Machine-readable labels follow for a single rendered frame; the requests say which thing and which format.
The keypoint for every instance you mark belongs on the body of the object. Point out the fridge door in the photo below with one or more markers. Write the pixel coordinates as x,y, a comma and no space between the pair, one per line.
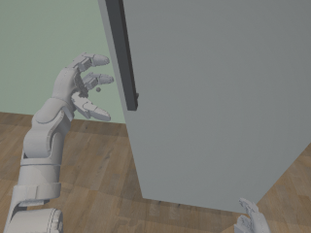
224,96

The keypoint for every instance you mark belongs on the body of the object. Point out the right robot hand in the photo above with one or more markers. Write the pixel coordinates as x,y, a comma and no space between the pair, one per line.
257,222

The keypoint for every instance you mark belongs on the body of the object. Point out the left robot upper arm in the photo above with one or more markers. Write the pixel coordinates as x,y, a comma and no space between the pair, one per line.
37,221

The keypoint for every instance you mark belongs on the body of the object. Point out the left robot hand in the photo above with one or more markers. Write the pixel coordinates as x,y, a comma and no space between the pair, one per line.
69,82

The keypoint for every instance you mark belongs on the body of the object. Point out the robot left forearm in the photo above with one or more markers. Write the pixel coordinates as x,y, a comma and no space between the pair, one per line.
38,179

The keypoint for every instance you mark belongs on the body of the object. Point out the handle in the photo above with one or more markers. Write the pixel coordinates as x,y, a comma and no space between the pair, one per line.
117,20

